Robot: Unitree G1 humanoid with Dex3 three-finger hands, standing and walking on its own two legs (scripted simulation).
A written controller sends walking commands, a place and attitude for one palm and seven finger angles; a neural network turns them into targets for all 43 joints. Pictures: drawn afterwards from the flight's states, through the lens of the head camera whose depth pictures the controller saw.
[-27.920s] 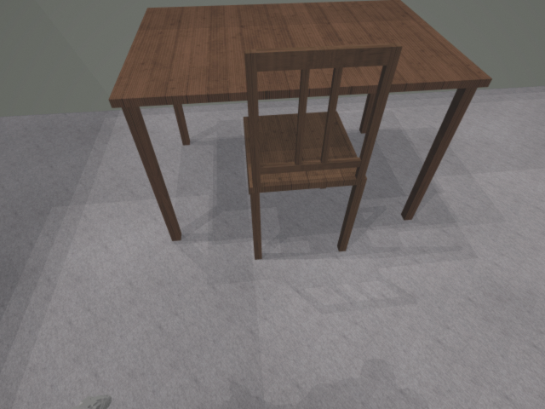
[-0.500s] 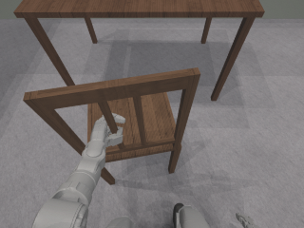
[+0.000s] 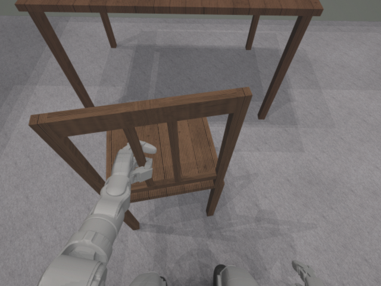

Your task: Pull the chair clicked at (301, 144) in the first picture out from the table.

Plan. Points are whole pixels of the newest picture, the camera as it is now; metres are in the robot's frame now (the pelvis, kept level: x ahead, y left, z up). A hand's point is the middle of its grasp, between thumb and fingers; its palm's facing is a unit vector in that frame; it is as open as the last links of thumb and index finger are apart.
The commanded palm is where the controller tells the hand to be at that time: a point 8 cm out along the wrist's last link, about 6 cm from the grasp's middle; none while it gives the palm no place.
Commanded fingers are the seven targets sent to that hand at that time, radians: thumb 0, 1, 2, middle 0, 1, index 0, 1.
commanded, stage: stop walking, hand still on the chair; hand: left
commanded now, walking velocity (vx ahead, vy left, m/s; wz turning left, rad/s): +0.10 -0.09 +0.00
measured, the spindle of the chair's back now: (141, 161) +0.40 +0.13 -0.07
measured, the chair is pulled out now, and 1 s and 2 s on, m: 0.53 0.55 0.55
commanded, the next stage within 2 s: open the thumb and straighten the fingers in 0.70 s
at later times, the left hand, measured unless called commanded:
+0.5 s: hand (147, 176) +0.35 +0.11 -0.05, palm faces -0.04 -0.98 -0.17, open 5.2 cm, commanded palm +0.33 +0.16 -0.03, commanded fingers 0.00 0.90 0.90 -0.50 -1.45 -0.50 -1.45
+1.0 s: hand (144, 175) +0.35 +0.11 -0.05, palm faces -0.07 -0.99 -0.15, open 6.6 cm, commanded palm +0.33 +0.16 -0.03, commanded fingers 0.00 -0.43 0.26 -0.47 -1.38 -0.47 -1.38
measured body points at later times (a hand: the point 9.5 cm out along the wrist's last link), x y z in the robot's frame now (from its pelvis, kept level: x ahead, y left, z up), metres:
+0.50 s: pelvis +0.05 -0.01 +0.01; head +0.08 -0.02 +0.46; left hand +0.35 +0.16 -0.04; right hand +0.17 -0.27 -0.11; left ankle +0.02 +0.14 -0.73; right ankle +0.06 -0.14 -0.73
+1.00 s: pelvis +0.04 +0.01 +0.00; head +0.09 +0.01 +0.45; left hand +0.35 +0.17 -0.04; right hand +0.14 -0.25 -0.11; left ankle +0.02 +0.14 -0.73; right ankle +0.06 -0.14 -0.73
